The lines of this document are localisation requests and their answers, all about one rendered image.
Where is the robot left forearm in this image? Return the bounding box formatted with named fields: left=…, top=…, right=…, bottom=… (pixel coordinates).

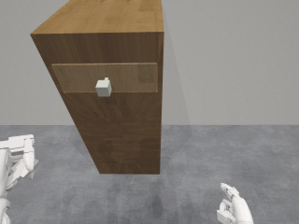
left=0, top=198, right=12, bottom=224

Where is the robot right hand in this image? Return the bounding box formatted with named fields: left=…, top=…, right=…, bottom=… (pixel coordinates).
left=217, top=183, right=254, bottom=224

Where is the drawer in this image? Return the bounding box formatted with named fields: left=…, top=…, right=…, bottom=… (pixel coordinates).
left=52, top=63, right=157, bottom=91

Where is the handle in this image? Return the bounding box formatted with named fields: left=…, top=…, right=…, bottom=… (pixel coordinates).
left=95, top=77, right=112, bottom=97

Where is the robot left hand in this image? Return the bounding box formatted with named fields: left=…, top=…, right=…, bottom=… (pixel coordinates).
left=0, top=134, right=38, bottom=199

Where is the cabinet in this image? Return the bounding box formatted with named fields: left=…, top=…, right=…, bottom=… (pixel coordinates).
left=30, top=0, right=164, bottom=175

